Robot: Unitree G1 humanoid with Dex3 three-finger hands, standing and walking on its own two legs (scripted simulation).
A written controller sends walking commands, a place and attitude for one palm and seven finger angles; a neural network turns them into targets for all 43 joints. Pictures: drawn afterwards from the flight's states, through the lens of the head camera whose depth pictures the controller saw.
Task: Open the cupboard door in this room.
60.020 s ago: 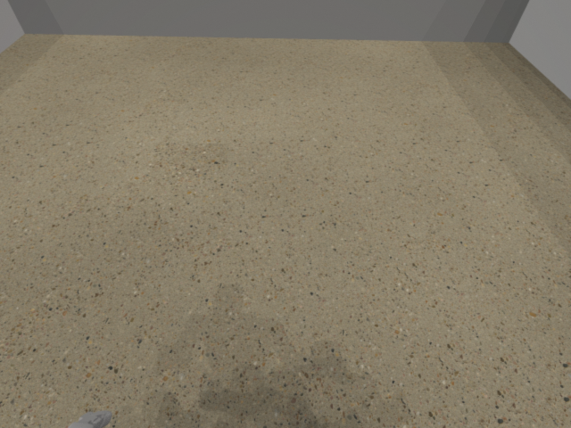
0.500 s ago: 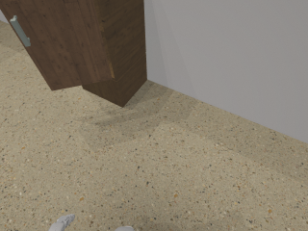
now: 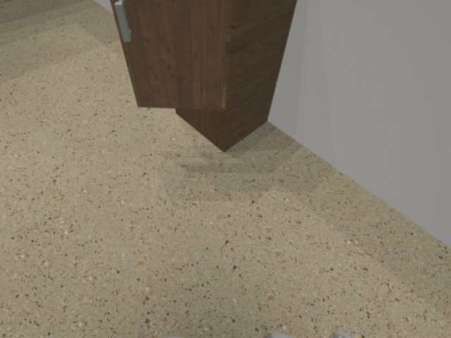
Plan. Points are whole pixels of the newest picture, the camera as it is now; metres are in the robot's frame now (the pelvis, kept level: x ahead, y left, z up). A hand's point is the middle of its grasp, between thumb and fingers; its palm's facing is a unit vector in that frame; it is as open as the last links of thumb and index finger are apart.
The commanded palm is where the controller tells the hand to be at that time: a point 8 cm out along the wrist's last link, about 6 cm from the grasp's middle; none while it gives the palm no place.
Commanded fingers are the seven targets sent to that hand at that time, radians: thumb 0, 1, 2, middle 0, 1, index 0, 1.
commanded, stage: take the last steps up to it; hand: left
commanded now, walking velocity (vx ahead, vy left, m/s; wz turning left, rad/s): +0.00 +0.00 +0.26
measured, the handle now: (124, 19) +1.06 +0.44 -0.01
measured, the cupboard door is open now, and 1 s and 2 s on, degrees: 46 46 46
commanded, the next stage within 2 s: come to a stop and stand still in 1.56 s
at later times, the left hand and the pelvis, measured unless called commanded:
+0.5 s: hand out of the picture -0.01 +0.22 -0.19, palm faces +0.23 -0.96 -0.18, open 7.4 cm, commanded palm none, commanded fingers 0.00 0.90 0.90 -0.20 -0.30 -0.20 -0.30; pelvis +0.06 +0.05 -0.01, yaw +9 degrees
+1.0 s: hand (117, 256) +0.28 +0.26 -0.16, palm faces +0.18 -0.97 -0.19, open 7.3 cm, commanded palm none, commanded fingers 0.00 0.90 0.90 -0.20 -0.30 -0.20 -0.30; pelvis +0.22 +0.07 +0.00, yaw +9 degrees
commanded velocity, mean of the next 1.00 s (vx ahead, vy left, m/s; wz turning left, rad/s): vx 0.29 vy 0.10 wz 0.08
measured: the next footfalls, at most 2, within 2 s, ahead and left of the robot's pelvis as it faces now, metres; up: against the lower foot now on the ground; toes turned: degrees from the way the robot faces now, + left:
right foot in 0.12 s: +0.03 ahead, -0.15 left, +0.00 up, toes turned -1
left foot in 0.48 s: +0.12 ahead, +0.18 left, +0.00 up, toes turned +15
